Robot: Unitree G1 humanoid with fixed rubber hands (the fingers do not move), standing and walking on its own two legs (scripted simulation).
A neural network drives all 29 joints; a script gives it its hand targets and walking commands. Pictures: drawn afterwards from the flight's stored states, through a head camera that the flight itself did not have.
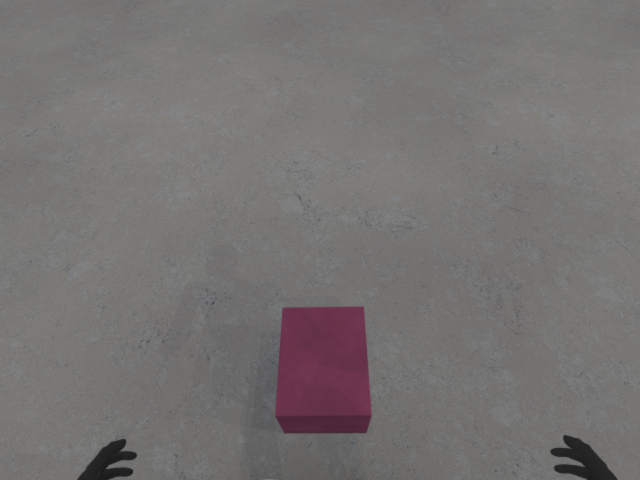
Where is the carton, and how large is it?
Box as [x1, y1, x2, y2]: [275, 307, 371, 432]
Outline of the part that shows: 283,308 275,416 283,431 366,432 371,412 363,307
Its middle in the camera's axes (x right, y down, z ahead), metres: +0.01 +0.39 +1.12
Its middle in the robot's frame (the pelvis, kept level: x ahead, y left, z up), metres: +0.46 +0.06 -0.66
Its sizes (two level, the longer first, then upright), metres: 0.296 0.239 0.214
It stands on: the floor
